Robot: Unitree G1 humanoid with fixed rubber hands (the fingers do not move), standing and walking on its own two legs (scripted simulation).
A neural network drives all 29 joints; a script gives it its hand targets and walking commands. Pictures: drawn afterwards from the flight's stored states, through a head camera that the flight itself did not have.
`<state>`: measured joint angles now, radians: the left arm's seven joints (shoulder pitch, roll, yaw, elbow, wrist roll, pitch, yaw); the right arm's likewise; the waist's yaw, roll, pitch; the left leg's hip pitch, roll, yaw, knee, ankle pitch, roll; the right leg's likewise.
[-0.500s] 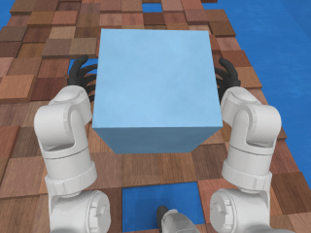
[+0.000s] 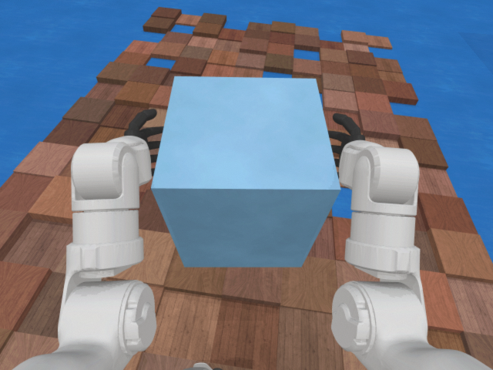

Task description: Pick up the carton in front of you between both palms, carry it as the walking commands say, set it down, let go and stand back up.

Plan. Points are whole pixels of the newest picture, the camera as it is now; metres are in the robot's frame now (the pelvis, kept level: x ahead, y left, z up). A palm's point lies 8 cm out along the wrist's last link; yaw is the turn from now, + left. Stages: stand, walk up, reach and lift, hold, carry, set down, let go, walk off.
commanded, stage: carry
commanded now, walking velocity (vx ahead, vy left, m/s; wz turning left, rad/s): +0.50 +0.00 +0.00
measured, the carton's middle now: (244, 181) +0.40 +0.03 +0.11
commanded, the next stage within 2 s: none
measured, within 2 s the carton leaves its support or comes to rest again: neither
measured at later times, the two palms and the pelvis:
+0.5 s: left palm (211, 70) +0.65 +0.12 +0.16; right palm (356, 83) +0.65 -0.18 +0.16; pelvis +0.29 -0.02 +0.00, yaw +0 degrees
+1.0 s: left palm (219, 35) +0.94 +0.13 +0.11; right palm (325, 49) +0.92 -0.17 +0.11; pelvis +0.58 +0.01 +0.02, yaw -1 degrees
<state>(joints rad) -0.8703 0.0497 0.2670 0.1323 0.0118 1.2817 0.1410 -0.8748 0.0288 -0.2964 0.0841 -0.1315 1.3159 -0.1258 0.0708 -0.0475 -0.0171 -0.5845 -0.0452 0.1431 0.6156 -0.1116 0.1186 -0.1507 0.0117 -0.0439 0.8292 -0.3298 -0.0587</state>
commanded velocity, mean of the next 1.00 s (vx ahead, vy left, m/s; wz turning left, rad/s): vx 0.50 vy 0.00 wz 0.00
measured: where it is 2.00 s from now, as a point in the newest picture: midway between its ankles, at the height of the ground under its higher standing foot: (256, 184)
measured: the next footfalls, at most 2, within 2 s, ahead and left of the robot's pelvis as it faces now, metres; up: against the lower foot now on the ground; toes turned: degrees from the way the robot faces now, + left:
right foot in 0.44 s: +0.39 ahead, -0.11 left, -0.02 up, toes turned -3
left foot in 0.88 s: +0.71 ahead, +0.08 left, +0.01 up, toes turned +4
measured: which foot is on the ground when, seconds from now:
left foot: down 0.00-0.52, up 0.54-0.86, down 0.88-1.00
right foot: up 0.00-0.42, down 0.44-0.90, up 0.92-1.00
